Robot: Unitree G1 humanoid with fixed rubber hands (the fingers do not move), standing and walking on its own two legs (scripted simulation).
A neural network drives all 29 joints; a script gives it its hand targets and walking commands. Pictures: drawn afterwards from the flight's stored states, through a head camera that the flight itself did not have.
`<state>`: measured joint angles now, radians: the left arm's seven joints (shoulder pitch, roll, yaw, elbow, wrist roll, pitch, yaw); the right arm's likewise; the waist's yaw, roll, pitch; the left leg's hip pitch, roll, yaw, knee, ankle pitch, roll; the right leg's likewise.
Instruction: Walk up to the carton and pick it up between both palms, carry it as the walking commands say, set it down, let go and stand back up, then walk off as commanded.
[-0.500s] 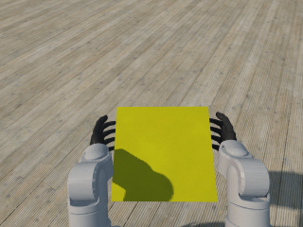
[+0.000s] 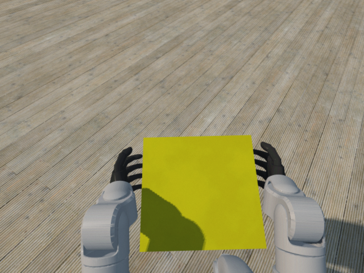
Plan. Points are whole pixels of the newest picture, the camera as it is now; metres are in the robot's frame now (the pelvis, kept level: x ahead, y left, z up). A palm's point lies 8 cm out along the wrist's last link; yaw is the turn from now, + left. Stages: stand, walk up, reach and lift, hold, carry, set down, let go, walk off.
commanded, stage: carry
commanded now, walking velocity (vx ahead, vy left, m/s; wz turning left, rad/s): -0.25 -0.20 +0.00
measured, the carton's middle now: (195, 194) +0.29 +0.00 -0.01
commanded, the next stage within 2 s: none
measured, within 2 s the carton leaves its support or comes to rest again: neither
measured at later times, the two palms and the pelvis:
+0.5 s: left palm out of the picture +0.10 -0.02 +0.07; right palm out of the picture +0.11 -0.30 +0.09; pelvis -0.16 -0.17 -0.02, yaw +1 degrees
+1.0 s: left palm out of the picture -0.06 -0.22 +0.07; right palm out of the picture -0.07 -0.51 +0.06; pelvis -0.32 -0.34 -0.01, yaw -1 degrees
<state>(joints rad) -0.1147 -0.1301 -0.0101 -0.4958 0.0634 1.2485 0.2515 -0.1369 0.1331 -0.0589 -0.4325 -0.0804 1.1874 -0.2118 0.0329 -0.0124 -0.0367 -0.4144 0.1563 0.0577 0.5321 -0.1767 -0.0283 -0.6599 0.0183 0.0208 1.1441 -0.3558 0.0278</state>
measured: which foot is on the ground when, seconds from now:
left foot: down 0.00-0.18, up 0.20-0.46, down 0.48-0.86, up 0.88-1.00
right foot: up 0.00-0.16, down 0.18-0.48, up 0.50-0.84, down 0.86-1.00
